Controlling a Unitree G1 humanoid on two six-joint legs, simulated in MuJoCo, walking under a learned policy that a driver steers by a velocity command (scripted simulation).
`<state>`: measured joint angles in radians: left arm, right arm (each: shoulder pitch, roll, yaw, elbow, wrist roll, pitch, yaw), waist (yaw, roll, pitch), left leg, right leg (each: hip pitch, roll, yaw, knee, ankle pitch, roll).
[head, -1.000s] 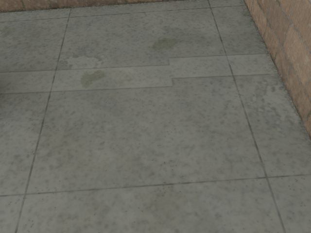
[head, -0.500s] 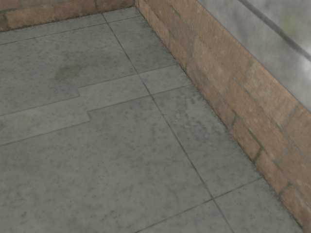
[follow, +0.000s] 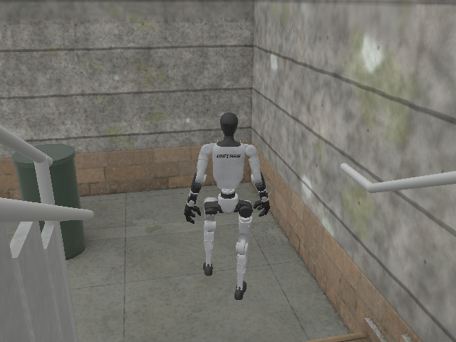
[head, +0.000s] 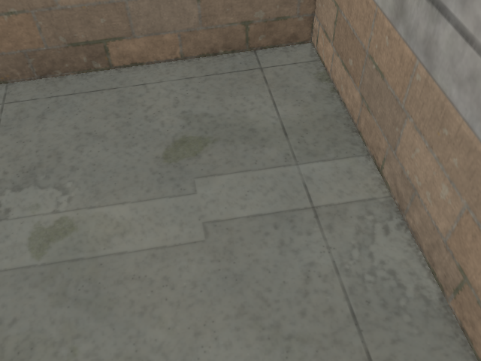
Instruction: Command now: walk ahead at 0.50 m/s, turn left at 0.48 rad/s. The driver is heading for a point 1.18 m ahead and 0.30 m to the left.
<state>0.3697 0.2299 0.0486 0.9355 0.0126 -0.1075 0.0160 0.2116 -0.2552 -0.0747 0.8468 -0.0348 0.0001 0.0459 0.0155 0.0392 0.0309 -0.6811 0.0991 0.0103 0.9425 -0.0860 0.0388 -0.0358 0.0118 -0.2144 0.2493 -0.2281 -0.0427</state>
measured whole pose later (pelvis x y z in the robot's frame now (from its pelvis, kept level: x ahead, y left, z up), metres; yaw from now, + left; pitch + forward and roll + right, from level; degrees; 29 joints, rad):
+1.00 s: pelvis +0.55 +0.13 +0.00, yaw +29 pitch +0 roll -1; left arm 0.32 0.25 0.03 0.88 0.01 -0.09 -0.01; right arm 0.25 -0.29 -0.05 0.81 -0.04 -0.02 0.03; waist 0.02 0.05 0.04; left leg -0.51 -0.01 -0.08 1.05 -0.27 0.05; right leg -0.16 0.06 -0.05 0.33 -0.18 -0.07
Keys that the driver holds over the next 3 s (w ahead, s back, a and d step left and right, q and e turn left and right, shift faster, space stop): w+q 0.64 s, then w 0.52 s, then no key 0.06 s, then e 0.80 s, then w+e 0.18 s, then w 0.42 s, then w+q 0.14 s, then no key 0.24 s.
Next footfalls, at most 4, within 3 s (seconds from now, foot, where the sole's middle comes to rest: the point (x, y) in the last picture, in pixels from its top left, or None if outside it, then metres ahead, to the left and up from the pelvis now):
0.20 left None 0.27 0.12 -0.78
0.76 right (236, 311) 0.63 0.07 -0.78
1.28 left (139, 268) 0.77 0.38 -0.78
1.78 right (205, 254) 0.82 0.17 -0.78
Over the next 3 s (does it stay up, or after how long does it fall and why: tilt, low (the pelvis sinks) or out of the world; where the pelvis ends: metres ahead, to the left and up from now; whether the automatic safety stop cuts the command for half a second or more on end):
stays up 1.05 0.19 0.00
